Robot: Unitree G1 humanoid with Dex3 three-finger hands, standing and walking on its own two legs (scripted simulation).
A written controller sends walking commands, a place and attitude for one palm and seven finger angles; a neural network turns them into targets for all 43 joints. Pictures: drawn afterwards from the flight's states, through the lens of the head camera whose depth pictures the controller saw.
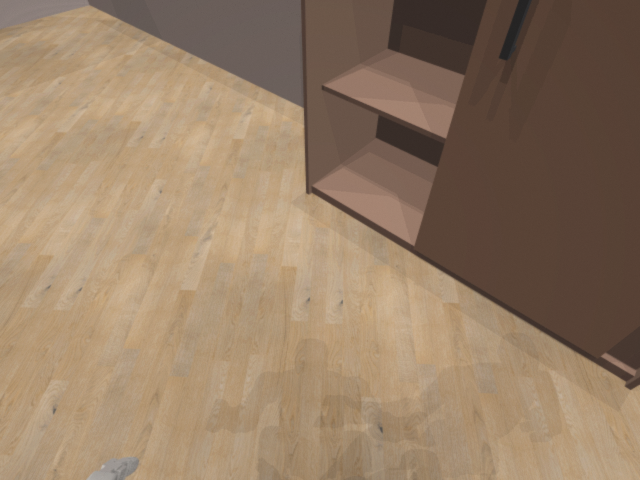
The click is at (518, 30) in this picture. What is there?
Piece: wardrobe's sliding door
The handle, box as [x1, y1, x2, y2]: [499, 0, 531, 60]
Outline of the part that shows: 531,0 519,0 499,56 500,58 506,60 509,58 516,46 514,44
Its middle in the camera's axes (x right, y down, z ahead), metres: +0.44 -0.52 +0.79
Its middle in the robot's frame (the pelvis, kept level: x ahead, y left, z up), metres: +0.99 -0.37 +0.23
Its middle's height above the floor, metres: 1.00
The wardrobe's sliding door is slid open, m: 0.57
